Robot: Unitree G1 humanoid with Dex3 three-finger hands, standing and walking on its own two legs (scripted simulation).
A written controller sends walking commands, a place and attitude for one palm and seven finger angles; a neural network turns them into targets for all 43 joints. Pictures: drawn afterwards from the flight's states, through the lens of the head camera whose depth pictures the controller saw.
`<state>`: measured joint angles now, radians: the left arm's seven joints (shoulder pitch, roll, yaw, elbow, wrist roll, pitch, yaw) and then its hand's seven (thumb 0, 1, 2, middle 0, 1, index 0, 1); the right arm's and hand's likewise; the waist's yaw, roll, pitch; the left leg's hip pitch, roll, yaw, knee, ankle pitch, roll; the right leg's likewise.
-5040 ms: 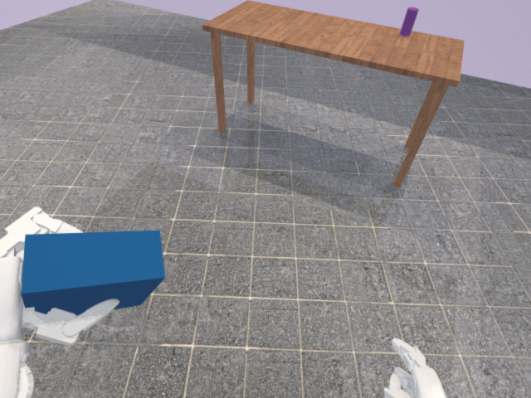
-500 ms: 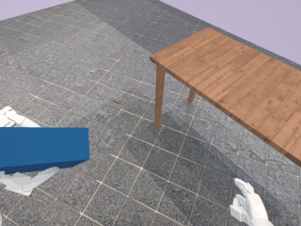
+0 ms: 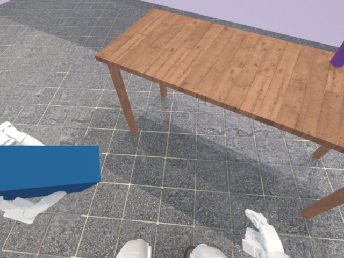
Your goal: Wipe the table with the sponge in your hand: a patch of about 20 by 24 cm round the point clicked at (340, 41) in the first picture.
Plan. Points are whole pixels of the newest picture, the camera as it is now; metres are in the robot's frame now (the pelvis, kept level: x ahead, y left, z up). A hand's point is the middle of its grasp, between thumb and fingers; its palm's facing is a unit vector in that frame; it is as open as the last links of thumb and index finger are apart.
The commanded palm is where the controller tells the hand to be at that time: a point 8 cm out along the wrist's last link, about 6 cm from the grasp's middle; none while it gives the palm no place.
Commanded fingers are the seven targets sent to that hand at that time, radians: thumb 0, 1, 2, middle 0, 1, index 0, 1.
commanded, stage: turn to face it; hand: left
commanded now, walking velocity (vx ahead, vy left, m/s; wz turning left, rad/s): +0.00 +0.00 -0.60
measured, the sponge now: (62, 173) +0.23 +0.19 +0.15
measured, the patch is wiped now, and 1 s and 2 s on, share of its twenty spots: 0.00 0.00 0.00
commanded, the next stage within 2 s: take the last steps up to it in 1.40 s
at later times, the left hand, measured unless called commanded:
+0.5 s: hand (100, 183) +0.21 +0.12 +0.17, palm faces +0.15 -0.85 -0.50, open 10.0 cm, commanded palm +0.16 +0.18 +0.19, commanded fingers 0.00 0.10 1.30 -1.20 -1.60 -1.20 -1.60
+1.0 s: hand (150, 221) +0.16 +0.04 +0.17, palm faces -0.13 -0.87 -0.47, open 10.0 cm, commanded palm +0.14 +0.10 +0.19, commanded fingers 0.00 0.10 1.30 -1.20 -1.60 -1.20 -1.60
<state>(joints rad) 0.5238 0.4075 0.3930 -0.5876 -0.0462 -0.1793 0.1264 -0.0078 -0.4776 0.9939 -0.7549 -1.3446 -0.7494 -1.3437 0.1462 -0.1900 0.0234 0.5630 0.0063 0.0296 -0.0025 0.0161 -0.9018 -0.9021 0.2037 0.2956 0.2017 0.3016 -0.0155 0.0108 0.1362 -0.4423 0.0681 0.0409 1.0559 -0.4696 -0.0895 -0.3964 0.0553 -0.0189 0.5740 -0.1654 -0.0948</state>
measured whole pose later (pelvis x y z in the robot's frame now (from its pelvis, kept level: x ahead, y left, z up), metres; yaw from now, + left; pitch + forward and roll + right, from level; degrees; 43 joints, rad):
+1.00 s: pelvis -0.15 -0.05 +0.00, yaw -34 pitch +0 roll +3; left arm 0.47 0.40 0.37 -0.53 -0.01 -0.17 0.11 -0.01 -0.48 1.00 -0.75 -1.35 -0.75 -1.35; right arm 0.18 -0.22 -0.03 0.51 0.01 0.03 -0.02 0.01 -0.91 -0.90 0.20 0.29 0.20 0.30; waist 0.03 -0.05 0.05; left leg -0.21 0.07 0.12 0.53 -0.30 -0.05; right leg -0.56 0.10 0.02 0.95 -0.36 0.02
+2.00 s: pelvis -0.22 -0.07 +0.02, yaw -48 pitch +1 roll +2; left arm 0.53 0.38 0.35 -0.48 0.00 -0.25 0.14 -0.01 -0.48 1.00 -0.75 -1.35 -0.74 -1.35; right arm 0.23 -0.21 -0.01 0.64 0.00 -0.05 -0.05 0.02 -0.90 -0.90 0.20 0.30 0.20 0.30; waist -0.01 -0.02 0.05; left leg -0.43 0.07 0.10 0.75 -0.31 0.00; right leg -0.21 -0.06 -0.09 0.45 -0.26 -0.03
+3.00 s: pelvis +0.00 -0.15 +0.00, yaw -48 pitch +1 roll +1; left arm 0.53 0.41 0.38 -0.57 -0.02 -0.23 0.14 -0.01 -0.48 1.00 -0.75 -1.35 -0.74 -1.35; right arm 0.20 -0.13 0.02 0.61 0.01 -0.12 -0.04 0.01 -0.90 -0.90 0.20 0.30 0.20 0.30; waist 0.00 0.02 0.06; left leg -0.27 0.06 0.18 0.58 -0.32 0.00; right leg -0.36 -0.07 -0.18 0.64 -0.34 0.03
